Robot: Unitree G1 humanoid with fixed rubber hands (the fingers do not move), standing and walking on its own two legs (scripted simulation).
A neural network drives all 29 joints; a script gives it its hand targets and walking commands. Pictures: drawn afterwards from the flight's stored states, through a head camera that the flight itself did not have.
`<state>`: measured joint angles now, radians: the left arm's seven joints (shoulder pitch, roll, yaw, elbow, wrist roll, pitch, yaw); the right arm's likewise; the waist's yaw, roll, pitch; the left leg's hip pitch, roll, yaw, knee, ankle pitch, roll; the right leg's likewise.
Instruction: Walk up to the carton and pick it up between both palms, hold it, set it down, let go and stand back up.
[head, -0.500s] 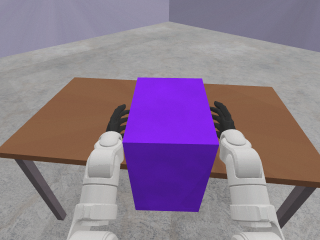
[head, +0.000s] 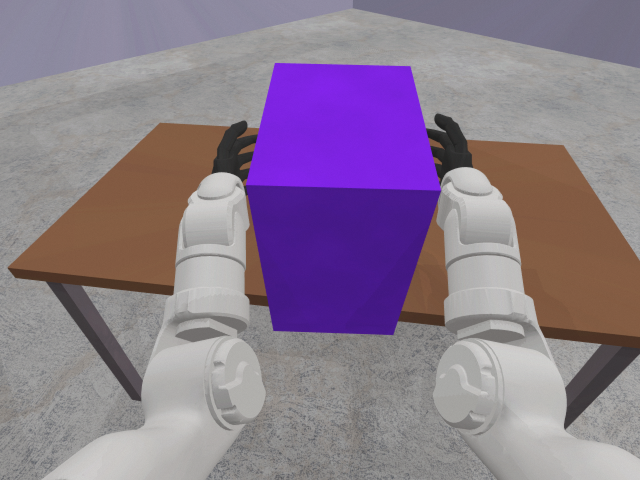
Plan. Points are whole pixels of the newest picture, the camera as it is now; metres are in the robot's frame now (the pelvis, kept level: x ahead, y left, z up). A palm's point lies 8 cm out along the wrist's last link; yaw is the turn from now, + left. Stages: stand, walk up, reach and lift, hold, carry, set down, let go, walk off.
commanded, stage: hold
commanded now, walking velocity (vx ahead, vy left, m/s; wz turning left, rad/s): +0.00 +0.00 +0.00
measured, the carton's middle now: (337, 207) +0.44 +0.02 +0.15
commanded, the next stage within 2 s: none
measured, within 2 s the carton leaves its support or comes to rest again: neither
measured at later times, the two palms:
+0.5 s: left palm (230, 236) +0.35 +0.14 +0.18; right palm (458, 227) +0.36 -0.13 +0.19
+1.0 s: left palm (231, 175) +0.41 +0.14 +0.23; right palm (454, 173) +0.41 -0.12 +0.23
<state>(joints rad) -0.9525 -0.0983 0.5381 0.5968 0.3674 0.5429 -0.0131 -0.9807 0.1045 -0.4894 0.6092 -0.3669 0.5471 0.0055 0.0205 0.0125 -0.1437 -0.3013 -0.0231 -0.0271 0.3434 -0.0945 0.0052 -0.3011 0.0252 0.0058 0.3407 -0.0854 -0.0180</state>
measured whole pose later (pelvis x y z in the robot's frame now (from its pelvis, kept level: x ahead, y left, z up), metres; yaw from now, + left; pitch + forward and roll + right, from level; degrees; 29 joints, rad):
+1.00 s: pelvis +0.00 +0.00 +0.00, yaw +1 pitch +3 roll +0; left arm -0.99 -0.10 0.52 0.58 0.35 0.56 0.01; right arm -1.00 0.09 -0.48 0.58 -0.34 0.56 -0.01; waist 0.01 0.01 -0.12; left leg -0.31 -0.02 -0.04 0.33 -0.07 0.01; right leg -0.31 0.03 0.00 0.33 -0.07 -0.02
